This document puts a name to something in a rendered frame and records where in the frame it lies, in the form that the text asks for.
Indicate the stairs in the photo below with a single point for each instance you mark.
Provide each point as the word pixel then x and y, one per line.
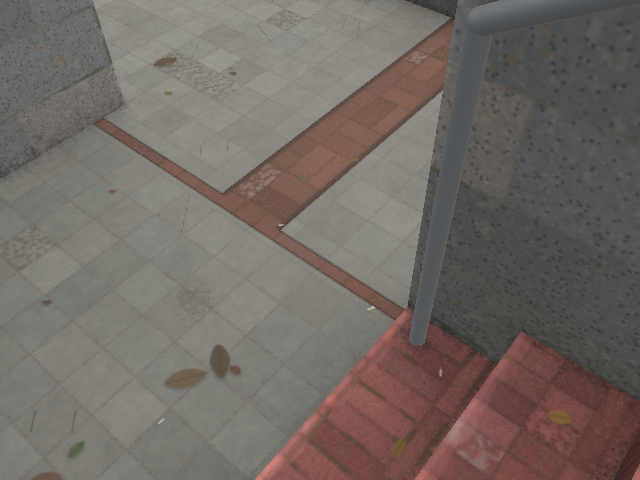
pixel 443 411

